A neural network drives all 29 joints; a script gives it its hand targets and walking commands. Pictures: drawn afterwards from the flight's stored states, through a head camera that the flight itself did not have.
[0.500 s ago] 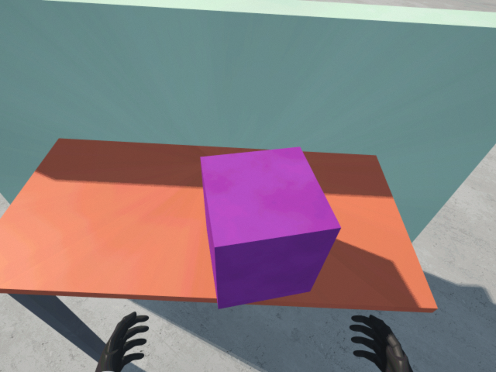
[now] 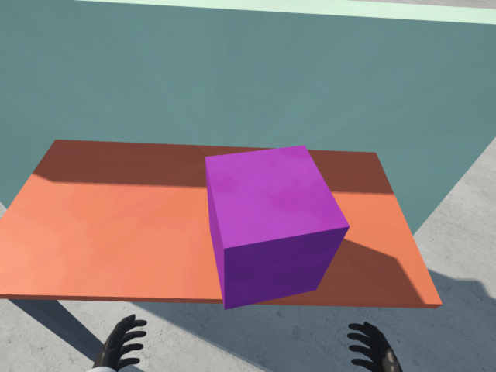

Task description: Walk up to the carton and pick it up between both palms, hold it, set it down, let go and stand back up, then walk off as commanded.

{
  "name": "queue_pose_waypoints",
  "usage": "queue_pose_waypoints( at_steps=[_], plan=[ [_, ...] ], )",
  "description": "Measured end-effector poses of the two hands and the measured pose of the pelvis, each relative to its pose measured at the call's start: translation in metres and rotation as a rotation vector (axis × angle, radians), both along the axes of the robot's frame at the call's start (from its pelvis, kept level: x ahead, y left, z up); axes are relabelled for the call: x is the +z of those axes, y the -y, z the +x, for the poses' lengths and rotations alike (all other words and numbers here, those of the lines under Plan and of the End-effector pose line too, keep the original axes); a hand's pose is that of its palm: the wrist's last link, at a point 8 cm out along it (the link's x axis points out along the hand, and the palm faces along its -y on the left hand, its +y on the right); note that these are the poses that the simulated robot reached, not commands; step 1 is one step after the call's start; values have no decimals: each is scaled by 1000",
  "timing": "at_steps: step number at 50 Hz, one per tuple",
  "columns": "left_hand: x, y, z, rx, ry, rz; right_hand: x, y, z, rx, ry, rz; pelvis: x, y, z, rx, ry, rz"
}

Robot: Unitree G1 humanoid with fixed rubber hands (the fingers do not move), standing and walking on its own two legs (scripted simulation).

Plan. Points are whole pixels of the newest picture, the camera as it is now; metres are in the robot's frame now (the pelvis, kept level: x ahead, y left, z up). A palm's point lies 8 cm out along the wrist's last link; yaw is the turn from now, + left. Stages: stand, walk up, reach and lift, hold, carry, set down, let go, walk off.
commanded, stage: set down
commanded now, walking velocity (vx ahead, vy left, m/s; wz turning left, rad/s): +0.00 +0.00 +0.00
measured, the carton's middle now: (264, 228) +0.36 -0.01 +0.04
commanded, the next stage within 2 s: let go in 0.56 s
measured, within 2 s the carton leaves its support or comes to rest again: neither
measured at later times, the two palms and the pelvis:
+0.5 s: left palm (118, 365) +0.16 +0.21 -0.08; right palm out of the picture +0.17 -0.23 -0.08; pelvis -0.01 -0.01 +0.00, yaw +0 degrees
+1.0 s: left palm (126, 367) +0.16 +0.20 -0.08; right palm out of the picture +0.17 -0.25 -0.08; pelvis +0.00 -0.03 +0.00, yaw +2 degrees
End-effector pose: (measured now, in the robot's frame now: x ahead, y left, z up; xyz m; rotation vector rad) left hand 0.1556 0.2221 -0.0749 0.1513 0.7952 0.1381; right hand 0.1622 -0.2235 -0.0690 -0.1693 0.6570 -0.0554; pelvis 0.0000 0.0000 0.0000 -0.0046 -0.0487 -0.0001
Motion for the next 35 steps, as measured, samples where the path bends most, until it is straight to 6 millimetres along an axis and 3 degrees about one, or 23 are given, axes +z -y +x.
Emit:
queue_pose_waypoints(
  at_steps=[14,35],
  plan=[
    [-7,0,-2,-19,-45,-2,-8,-5,1,-1,-14,0,-1,1,-4,-1,20,2],
    [-7,22,0,-39,-38,7,-6,21,5,7,-2,-25,-3,23,-7,16,22,9]
  ],
)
